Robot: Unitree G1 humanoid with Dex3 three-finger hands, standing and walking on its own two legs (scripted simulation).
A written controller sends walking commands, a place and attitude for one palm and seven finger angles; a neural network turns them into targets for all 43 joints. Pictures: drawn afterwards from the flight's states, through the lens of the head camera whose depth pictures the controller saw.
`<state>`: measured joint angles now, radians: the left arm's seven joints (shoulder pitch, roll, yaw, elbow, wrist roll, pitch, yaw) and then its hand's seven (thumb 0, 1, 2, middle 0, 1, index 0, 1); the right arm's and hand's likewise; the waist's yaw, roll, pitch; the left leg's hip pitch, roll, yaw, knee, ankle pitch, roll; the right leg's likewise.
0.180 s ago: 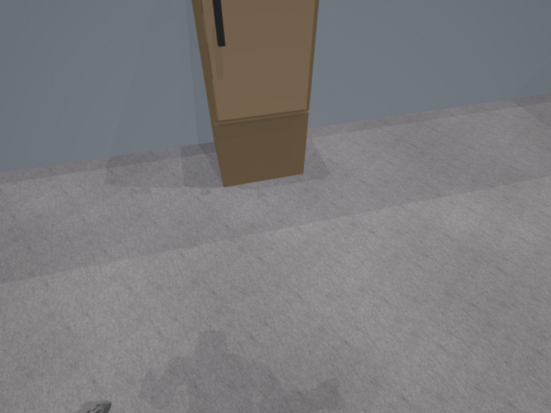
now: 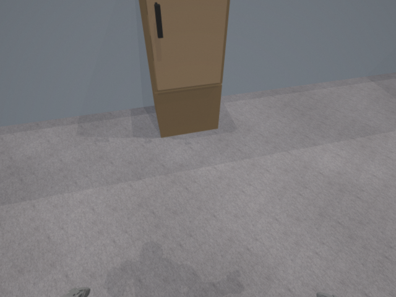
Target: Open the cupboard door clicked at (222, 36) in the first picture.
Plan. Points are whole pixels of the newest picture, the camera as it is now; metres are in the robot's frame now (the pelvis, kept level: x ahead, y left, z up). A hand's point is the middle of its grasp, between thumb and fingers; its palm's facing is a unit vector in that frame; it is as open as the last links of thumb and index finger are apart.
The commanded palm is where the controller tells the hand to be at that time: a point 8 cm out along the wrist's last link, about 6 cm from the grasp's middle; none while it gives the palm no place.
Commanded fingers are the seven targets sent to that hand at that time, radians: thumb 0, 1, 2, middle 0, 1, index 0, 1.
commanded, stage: stand and wait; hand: left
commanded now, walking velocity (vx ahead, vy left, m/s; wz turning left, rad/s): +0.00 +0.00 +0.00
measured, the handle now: (158, 20) +1.28 +0.28 +0.06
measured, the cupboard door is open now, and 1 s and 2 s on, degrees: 0 0 0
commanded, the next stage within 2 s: look at it before walking up in 0.64 s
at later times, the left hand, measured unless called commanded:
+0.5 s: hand out of the picture +0.06 +0.24 -0.15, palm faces -0.02 -0.94 -0.34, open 7.4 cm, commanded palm none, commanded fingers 0.00 0.90 0.90 -0.20 -0.30 -0.20 -0.30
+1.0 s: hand out of the picture +0.05 +0.24 -0.15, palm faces -0.03 -0.94 -0.33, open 7.4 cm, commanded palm none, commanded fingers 0.00 0.90 0.90 -0.20 -0.30 -0.20 -0.30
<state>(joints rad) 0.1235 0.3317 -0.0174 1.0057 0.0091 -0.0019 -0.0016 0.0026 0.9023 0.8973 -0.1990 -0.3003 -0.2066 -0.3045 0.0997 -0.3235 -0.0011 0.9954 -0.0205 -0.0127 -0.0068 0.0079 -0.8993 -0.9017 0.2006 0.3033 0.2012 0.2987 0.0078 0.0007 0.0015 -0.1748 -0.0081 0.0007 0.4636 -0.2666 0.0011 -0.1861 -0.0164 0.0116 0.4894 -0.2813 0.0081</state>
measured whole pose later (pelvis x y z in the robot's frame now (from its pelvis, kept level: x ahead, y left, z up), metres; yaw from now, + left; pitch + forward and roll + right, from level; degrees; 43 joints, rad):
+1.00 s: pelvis -0.02 -0.01 +0.01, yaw -1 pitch -2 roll +0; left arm 0.15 0.34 -0.01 1.09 0.01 -0.01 0.00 0.00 0.90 0.90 -0.20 -0.30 -0.21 -0.30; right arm 0.13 -0.33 0.00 1.11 -0.01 -0.01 0.00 0.01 -0.90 -0.90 0.20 0.30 0.20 0.30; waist 0.00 0.00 0.02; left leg -0.15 0.01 0.00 0.38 -0.20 -0.01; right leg -0.16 0.00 0.01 0.40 -0.21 0.00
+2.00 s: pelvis +0.16 +0.00 -0.01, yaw -12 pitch +1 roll -1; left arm 0.51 0.11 0.02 1.15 0.03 -0.05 0.01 0.00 0.90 0.90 -0.20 -0.30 -0.21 -0.30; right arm 0.16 -0.16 -0.05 1.01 -0.01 -0.03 0.03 0.01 -0.90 -0.90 0.20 0.30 0.20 0.30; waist 0.04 -0.02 0.04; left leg -0.56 0.10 0.10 0.80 -0.24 -0.02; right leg 0.02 0.02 0.07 0.36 -0.38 0.00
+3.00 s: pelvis +0.53 -0.12 +0.00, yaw -34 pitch +0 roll -1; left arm 0.24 0.19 0.05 1.03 0.02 -0.05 0.01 -0.01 0.93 0.90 -0.20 -0.30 -0.20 -0.30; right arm 0.18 -0.17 -0.05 0.98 -0.02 -0.02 -0.01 0.00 -0.91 -0.90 0.19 0.30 0.19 0.30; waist -0.03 0.04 0.03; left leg -0.57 0.15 0.05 0.94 -0.24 -0.06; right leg -0.19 0.05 -0.10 0.44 -0.25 -0.07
